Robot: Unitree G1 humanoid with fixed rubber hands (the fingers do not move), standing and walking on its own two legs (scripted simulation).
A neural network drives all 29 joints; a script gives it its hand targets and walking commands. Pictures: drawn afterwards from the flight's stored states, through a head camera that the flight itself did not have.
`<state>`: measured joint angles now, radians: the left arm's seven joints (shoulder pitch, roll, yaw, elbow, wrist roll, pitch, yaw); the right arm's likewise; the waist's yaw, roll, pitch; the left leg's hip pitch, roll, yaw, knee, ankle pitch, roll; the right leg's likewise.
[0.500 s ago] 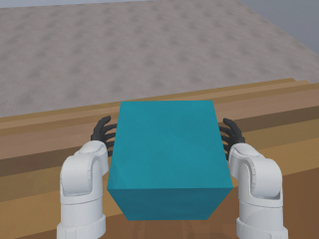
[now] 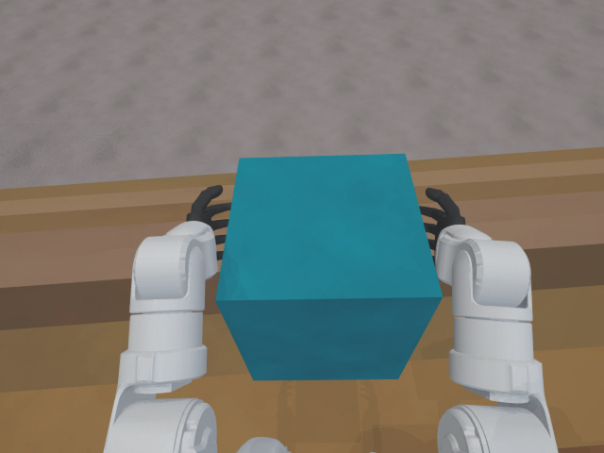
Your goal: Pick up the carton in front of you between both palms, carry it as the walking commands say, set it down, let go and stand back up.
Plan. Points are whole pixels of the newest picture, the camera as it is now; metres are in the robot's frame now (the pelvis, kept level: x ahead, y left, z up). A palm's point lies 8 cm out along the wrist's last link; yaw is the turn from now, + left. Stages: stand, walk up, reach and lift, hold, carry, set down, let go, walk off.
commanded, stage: carry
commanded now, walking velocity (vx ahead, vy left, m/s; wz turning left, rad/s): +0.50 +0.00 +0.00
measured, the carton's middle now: (323, 275) +0.35 +0.02 +0.01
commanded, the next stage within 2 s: none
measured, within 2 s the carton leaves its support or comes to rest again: neither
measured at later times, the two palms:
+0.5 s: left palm (268, 126) +0.71 +0.15 -0.04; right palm (416, 146) +0.67 -0.14 -0.04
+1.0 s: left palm (262, 127) +1.01 +0.24 -0.30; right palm (358, 119) +1.05 -0.05 -0.29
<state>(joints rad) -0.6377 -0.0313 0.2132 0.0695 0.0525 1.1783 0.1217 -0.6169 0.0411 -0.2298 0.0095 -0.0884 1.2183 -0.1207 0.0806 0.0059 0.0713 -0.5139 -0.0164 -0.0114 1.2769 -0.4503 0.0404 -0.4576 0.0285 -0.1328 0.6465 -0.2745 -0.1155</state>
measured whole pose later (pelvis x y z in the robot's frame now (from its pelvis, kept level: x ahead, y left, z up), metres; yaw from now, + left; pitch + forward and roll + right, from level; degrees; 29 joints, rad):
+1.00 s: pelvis +0.69 +0.04 -0.37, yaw +1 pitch +2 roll -1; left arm -0.60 0.01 0.13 0.20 -0.02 1.07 0.17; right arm -0.52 0.08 -0.27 0.10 -0.12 1.08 -0.09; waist 0.17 -0.04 0.03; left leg -0.70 0.00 -0.08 1.15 -0.27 0.04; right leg -0.36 0.16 -0.09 0.86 -0.53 -0.17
